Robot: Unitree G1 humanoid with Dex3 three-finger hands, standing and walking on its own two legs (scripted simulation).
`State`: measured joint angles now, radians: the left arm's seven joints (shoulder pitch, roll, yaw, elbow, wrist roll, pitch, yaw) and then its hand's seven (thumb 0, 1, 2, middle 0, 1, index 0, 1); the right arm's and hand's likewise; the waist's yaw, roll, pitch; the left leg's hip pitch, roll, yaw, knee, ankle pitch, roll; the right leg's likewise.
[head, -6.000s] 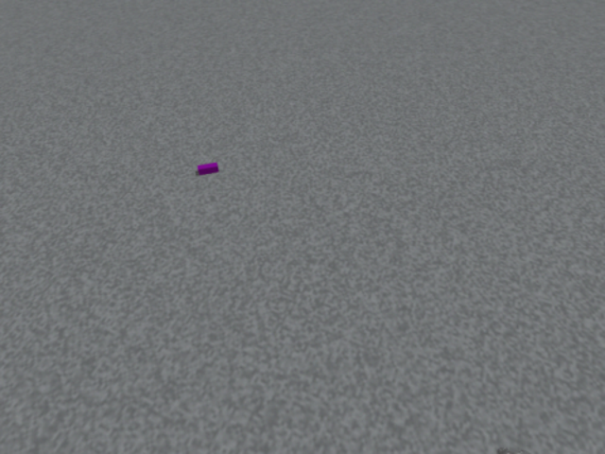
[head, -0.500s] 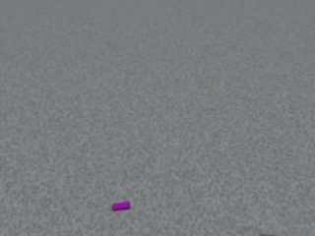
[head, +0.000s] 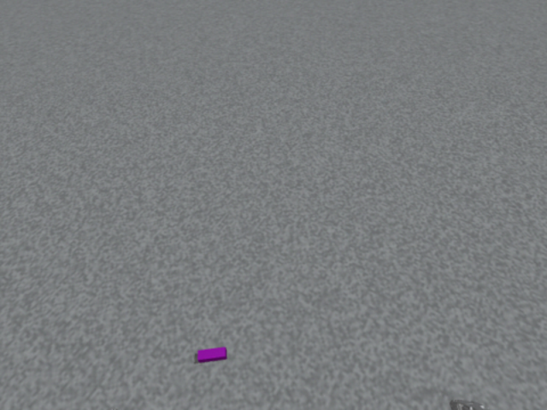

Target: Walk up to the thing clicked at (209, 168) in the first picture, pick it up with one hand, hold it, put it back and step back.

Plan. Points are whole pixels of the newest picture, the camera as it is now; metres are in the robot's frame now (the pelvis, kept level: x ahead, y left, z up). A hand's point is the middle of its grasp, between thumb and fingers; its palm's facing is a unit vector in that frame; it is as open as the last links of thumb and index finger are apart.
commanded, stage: stand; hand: left
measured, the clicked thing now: (212, 354) +0.38 +0.25 -0.77
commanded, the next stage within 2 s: none
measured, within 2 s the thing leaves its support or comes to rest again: neither
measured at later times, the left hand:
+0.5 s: hand out of the picture +0.07 +0.25 -0.16, palm faces -0.03 -0.94 -0.34, open 7.3 cm
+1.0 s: hand out of the picture +0.08 +0.25 -0.16, palm faces -0.04 -0.94 -0.34, open 7.3 cm
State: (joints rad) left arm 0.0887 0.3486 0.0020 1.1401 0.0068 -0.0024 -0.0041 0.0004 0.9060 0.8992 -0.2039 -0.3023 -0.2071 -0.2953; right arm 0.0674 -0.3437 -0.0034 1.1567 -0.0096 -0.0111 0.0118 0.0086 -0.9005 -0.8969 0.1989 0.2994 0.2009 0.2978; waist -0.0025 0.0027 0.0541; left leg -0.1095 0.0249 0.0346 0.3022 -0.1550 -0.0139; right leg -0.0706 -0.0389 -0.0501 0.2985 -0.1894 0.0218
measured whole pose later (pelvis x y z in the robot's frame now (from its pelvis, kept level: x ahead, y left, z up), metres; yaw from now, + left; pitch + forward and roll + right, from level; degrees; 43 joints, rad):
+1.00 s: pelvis +0.00 -0.01 +0.00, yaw +0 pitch -2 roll +0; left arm 0.11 0.35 0.00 1.13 0.01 0.00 -0.01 0.00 0.91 0.90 -0.20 -0.30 -0.21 -0.30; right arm 0.10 -0.35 0.00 1.15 -0.01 -0.01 0.01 0.01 -0.90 -0.90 0.20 0.30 0.20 0.30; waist 0.00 0.00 0.05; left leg -0.11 0.04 0.04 0.31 -0.16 -0.02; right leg -0.07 -0.03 -0.05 0.31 -0.20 0.01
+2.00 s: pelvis +0.01 +0.00 +0.00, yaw -1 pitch -2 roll +0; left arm 0.12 0.35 0.00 1.12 0.01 0.00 0.00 0.00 0.91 0.90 -0.20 -0.30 -0.21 -0.30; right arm 0.11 -0.35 0.00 1.14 -0.01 -0.01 0.01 0.01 -0.90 -0.90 0.20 0.30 0.20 0.30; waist 0.00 0.00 0.05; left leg -0.10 0.03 0.05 0.31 -0.17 -0.02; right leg -0.06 -0.04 -0.04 0.30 -0.20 0.02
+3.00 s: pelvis +0.00 +0.00 +0.00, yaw +0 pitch +0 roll +0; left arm 0.07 0.33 0.04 1.06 0.00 -0.02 0.01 0.00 0.84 0.89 -0.23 -0.35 -0.23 -0.35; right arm 0.17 -0.33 -0.01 0.96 0.04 -0.03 -0.02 0.01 -0.91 -0.90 0.20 0.30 0.20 0.30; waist -0.01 0.00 0.05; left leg -0.20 0.03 0.03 0.39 -0.20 -0.01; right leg -0.16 -0.04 -0.05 0.38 -0.23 0.02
